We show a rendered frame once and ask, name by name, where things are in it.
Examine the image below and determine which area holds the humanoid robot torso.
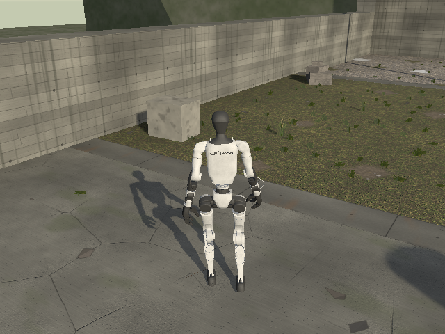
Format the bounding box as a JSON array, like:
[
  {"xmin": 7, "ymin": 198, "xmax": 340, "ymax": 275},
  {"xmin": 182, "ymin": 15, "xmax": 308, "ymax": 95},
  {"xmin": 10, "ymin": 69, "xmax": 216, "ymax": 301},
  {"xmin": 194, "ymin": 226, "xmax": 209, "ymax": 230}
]
[{"xmin": 205, "ymin": 137, "xmax": 238, "ymax": 209}]

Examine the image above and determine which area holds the right robot foot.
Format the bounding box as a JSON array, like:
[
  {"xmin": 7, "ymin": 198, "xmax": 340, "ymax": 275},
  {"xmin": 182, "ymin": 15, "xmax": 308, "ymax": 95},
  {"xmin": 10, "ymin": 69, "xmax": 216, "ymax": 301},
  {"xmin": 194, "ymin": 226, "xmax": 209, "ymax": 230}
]
[{"xmin": 236, "ymin": 276, "xmax": 245, "ymax": 292}]

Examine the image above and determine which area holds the robot left forearm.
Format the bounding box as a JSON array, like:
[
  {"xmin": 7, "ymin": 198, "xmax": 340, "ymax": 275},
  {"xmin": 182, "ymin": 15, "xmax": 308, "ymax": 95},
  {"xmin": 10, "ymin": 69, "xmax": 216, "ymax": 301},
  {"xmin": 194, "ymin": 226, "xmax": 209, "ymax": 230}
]
[{"xmin": 184, "ymin": 171, "xmax": 197, "ymax": 207}]

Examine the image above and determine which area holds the robot right hand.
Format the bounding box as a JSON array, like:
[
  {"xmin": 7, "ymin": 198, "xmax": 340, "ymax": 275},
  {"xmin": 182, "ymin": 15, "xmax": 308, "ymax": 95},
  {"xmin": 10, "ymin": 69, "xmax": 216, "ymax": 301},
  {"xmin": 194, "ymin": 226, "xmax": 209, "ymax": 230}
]
[{"xmin": 246, "ymin": 194, "xmax": 262, "ymax": 209}]

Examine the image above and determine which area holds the robot right forearm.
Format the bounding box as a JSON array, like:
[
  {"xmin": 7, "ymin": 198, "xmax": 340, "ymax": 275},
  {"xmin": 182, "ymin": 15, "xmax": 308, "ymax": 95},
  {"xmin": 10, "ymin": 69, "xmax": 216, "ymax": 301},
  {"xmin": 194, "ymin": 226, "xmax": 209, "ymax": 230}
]
[{"xmin": 248, "ymin": 167, "xmax": 261, "ymax": 196}]

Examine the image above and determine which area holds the robot right upper arm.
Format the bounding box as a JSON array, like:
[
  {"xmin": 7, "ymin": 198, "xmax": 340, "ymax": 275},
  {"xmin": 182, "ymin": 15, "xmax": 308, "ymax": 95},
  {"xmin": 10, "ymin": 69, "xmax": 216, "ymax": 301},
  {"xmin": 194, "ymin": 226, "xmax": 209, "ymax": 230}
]
[{"xmin": 236, "ymin": 140, "xmax": 254, "ymax": 178}]

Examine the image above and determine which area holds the robot left upper arm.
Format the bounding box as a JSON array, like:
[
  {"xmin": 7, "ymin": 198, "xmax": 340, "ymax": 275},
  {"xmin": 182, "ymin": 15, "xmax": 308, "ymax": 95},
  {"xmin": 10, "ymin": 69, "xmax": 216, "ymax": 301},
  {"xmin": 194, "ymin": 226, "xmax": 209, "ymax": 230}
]
[{"xmin": 191, "ymin": 141, "xmax": 207, "ymax": 182}]

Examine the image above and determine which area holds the robot left hand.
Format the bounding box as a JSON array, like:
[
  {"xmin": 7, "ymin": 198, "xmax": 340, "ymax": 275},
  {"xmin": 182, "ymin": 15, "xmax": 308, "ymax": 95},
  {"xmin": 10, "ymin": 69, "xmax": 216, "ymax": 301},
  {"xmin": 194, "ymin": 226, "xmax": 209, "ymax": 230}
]
[{"xmin": 182, "ymin": 206, "xmax": 199, "ymax": 226}]

